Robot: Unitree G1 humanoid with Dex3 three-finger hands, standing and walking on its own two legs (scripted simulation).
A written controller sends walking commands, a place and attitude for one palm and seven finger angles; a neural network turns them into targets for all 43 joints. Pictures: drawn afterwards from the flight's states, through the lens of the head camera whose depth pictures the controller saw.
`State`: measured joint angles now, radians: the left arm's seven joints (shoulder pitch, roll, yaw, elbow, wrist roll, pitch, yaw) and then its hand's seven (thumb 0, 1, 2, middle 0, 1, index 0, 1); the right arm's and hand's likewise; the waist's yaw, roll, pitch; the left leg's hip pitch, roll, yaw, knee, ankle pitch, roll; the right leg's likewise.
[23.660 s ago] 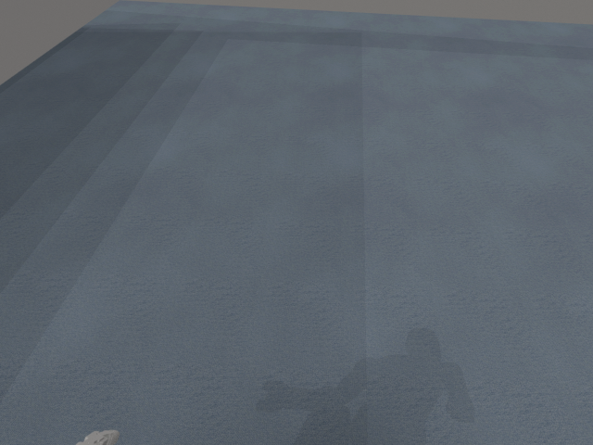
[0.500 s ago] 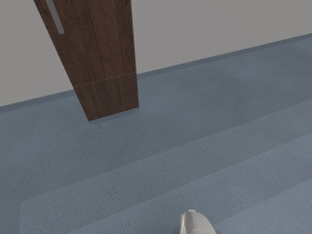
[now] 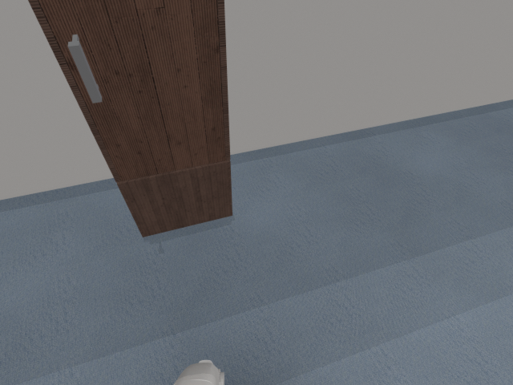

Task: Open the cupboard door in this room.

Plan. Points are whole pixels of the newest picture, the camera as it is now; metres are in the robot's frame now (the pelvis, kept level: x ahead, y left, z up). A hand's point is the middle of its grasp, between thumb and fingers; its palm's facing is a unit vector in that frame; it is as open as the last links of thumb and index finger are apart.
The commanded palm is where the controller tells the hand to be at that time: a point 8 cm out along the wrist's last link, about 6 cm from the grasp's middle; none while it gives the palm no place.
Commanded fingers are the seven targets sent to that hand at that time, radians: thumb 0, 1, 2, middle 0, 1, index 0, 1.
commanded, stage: turn to face it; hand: left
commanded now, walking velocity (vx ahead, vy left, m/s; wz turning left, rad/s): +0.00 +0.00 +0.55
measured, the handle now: (86, 69) +0.74 +0.47 +0.06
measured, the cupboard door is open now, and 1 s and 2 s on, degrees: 0 0 0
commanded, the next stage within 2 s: take the last steps up to it in 0.62 s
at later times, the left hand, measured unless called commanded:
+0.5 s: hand out of the picture +0.11 +0.23 -0.15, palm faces +0.20 -0.95 -0.25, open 7.3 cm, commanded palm none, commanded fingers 0.00 0.90 0.90 -0.20 -0.30 -0.20 -0.30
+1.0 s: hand out of the picture -0.04 +0.14 -0.15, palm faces +0.43 -0.88 -0.22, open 7.3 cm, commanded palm none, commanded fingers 0.00 0.90 0.90 -0.20 -0.30 -0.20 -0.30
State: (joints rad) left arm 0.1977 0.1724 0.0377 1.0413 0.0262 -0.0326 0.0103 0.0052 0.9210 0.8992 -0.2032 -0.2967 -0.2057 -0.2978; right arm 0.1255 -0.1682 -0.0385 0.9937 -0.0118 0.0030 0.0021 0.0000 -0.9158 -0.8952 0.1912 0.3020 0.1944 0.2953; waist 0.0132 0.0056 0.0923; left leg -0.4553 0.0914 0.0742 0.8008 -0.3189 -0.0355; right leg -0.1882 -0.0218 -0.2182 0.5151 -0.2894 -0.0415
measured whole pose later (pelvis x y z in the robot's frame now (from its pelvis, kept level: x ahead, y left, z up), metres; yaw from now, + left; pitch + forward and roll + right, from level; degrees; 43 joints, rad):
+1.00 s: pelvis +0.04 -0.02 +0.01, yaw +21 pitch +0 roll +1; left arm 0.34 0.16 0.04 1.06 0.04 -0.04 0.00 0.00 0.91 0.90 -0.20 -0.30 -0.21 -0.30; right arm 0.19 -0.22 -0.07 1.04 -0.03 0.04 0.01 0.01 -0.91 -0.90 0.19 0.30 0.20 0.30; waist 0.06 0.00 0.04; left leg -0.29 0.06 0.04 0.73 -0.43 -0.03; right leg -0.20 -0.10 -0.17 0.43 -0.23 0.00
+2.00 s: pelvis +0.29 +0.09 +0.00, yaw +17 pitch -2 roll -1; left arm 0.21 0.18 0.03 1.07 0.01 0.01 0.03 0.00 0.92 0.90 -0.20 -0.30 -0.20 -0.30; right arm 0.14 -0.16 -0.04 1.04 -0.02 0.00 -0.03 0.00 -0.93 -0.89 0.19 0.30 0.20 0.30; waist 0.03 -0.03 0.09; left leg -0.31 0.05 0.08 0.56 -0.21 0.01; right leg -0.24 -0.03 -0.11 0.66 -0.41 0.00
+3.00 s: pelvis +0.23 +0.09 +0.00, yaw +15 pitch -2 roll +0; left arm 0.28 0.19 0.00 1.06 0.03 0.01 0.03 0.00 0.91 0.90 -0.20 -0.30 -0.20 -0.30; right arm 0.27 -0.17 -0.01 1.00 -0.02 -0.01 -0.02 0.01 -0.95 -0.89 0.20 0.30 0.20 0.30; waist 0.02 -0.02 0.02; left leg -0.19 -0.03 0.10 0.53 -0.32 0.06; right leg -0.23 -0.12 0.00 0.52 -0.27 0.04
